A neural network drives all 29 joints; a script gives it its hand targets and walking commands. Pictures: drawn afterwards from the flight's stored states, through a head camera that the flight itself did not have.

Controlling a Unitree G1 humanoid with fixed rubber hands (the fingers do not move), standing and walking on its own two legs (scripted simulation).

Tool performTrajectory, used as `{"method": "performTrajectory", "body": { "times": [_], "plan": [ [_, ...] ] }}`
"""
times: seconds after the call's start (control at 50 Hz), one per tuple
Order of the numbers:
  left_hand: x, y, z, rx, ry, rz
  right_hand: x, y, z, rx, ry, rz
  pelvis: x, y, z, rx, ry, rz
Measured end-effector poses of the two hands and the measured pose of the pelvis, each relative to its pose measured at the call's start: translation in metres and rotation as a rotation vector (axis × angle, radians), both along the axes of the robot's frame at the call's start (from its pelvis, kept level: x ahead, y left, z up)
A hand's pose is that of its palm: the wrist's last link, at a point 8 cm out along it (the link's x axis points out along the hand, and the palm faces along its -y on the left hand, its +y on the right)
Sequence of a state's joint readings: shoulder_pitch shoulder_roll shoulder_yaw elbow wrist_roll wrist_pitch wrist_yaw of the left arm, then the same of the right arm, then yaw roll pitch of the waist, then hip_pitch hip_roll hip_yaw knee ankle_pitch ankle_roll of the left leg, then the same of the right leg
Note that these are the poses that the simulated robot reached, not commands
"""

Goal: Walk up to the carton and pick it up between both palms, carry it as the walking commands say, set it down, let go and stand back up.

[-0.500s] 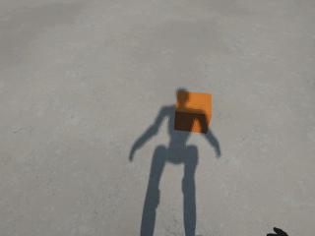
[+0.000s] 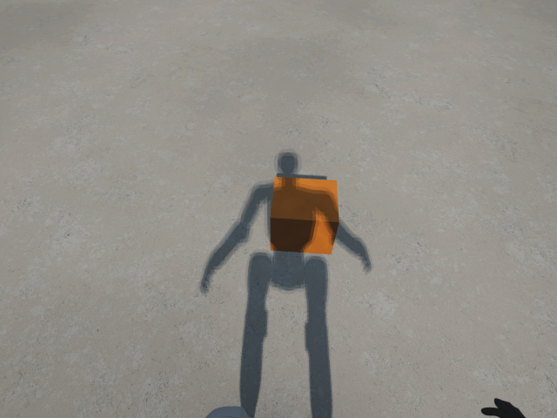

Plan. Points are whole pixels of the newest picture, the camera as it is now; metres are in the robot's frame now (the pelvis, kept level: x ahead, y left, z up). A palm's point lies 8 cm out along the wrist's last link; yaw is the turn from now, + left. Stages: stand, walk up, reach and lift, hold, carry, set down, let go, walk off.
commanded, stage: walk up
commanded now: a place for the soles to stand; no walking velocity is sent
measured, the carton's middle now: (303, 215) +0.97 -0.04 -0.64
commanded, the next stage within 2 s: none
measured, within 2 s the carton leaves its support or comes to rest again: neither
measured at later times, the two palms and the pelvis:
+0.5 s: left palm (136, 304) +0.28 +0.27 -0.06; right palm (530, 377) +0.22 -0.37 -0.10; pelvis +0.18 -0.05 +0.00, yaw -4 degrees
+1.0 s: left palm (169, 242) +0.42 +0.26 -0.08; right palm (499, 291) +0.37 -0.39 -0.12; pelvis +0.34 -0.06 -0.01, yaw -4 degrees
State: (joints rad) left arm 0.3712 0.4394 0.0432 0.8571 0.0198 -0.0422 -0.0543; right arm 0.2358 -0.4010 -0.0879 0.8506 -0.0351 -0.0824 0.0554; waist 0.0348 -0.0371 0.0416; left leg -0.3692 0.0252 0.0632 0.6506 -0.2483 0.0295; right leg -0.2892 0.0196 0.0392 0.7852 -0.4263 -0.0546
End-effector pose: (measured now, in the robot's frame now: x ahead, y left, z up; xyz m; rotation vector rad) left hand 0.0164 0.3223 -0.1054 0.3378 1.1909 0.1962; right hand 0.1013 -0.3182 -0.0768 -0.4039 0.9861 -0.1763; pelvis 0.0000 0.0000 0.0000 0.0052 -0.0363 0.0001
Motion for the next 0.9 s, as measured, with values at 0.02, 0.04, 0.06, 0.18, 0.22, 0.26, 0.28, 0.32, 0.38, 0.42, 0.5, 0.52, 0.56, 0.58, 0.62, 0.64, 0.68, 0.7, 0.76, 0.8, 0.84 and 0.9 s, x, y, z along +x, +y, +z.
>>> {"method": "performTrajectory", "body": {
  "times": [0.02,0.04,0.06,0.18,0.22,0.26,0.28,0.32,0.38,0.42,0.5,0.52,0.56,0.58,0.62,0.64,0.68,0.7,0.76,0.8,0.84,0.9],
  "plan": [
    [0.012,-0.001,-0.003,0.001,0.005,-0.018,0.003,-0.001,0.001,-0.004,-0.015,-0.018,0.006,0.001,-0.001,0.007,-0.002,-0.011],
    [0.026,-0.002,-0.004,0.002,0.006,-0.041,0.004,-0.002,0.002,-0.003,-0.026,-0.041,0.013,0.000,-0.001,0.012,-0.006,-0.020],
    [0.041,-0.003,-0.004,0.001,0.002,-0.063,0.003,-0.003,0.003,-0.002,-0.029,-0.065,0.020,0.000,-0.001,0.016,-0.010,-0.029],
    [0.138,-0.019,0.011,0.001,-0.078,-0.160,-0.005,-0.017,0.000,0.012,0.045,-0.151,0.065,-0.012,0.005,0.020,-0.017,-0.068],
    [0.171,-0.027,0.019,0.008,-0.105,-0.188,-0.007,-0.025,-0.005,0.021,0.079,-0.174,0.082,-0.018,0.006,0.016,-0.016,-0.080],
    [0.203,-0.036,0.026,0.025,-0.135,-0.210,-0.004,-0.035,-0.013,0.031,0.109,-0.195,0.100,-0.026,0.003,0.009,-0.015,-0.086],
    [0.218,-0.039,0.028,0.039,-0.156,-0.219,-0.001,-0.040,-0.019,0.036,0.121,-0.201,0.109,-0.032,0.000,0.005,-0.015,-0.085],
    [0.242,-0.044,0.031,0.069,-0.205,-0.220,0.010,-0.049,-0.030,0.043,0.147,-0.207,0.124,-0.041,-0.008,-0.006,-0.021,-0.078],
    [0.259,-0.049,0.038,0.084,-0.238,-0.199,0.039,-0.055,-0.036,0.051,0.157,-0.194,0.142,-0.047,-0.007,-0.014,-0.031,-0.073],
    [0.263,-0.051,0.042,0.091,-0.230,-0.182,0.065,-0.056,-0.034,0.060,0.136,-0.179,0.154,-0.048,-0.003,-0.019,-0.031,-0.071],
    [0.266,-0.048,0.044,0.095,-0.189,-0.163,0.115,-0.054,-0.026,0.071,0.100,-0.128,0.180,-0.047,0.002,-0.014,-0.021,-0.068],
    [0.266,-0.045,0.042,0.093,-0.176,-0.157,0.127,-0.053,-0.024,0.071,0.095,-0.116,0.186,-0.046,0.003,-0.014,-0.018,-0.066],
    [0.266,-0.039,0.038,0.088,-0.148,-0.140,0.150,-0.050,-0.020,0.066,0.082,-0.095,0.200,-0.043,0.003,-0.016,-0.014,-0.063],
    [0.267,-0.035,0.034,0.084,-0.135,-0.130,0.161,-0.048,-0.017,0.060,0.075,-0.087,0.208,-0.041,0.002,-0.016,-0.011,-0.062],
    [0.272,-0.026,0.024,0.081,-0.107,-0.116,0.182,-0.046,-0.015,0.038,0.051,-0.075,0.224,-0.036,-0.003,-0.012,-0.005,-0.064],
    [0.276,-0.023,0.018,0.080,-0.092,-0.110,0.190,-0.046,-0.015,0.023,0.035,-0.072,0.231,-0.034,-0.007,-0.004,-0.002,-0.068],
    [0.287,-0.022,0.009,0.080,-0.054,-0.110,0.202,-0.046,-0.013,0.009,0.005,-0.091,0.243,-0.032,-0.010,0.006,-0.002,-0.081],
    [0.295,-0.024,0.006,0.077,-0.040,-0.119,0.206,-0.047,-0.012,0.009,-0.004,-0.107,0.249,-0.033,-0.010,0.009,-0.005,-0.084],
    [0.325,-0.034,0.005,0.058,-0.043,-0.150,0.213,-0.049,-0.009,0.013,0.011,-0.138,0.268,-0.038,-0.006,0.011,-0.007,-0.092],
    [0.347,-0.043,0.008,0.049,-0.061,-0.170,0.215,-0.052,-0.011,0.020,0.036,-0.150,0.281,-0.043,-0.005,0.009,-0.005,-0.096],
    [0.368,-0.052,0.012,0.049,-0.083,-0.185,0.218,-0.059,-0.016,0.031,0.063,-0.162,0.295,-0.050,-0.005,0.004,-0.005,-0.098],
    [0.393,-0.059,0.013,0.082,-0.130,-0.188,0.229,-0.070,-0.032,0.036,0.106,-0.171,0.317,-0.060,-0.013,-0.015,-0.008,-0.086]
  ]
}}
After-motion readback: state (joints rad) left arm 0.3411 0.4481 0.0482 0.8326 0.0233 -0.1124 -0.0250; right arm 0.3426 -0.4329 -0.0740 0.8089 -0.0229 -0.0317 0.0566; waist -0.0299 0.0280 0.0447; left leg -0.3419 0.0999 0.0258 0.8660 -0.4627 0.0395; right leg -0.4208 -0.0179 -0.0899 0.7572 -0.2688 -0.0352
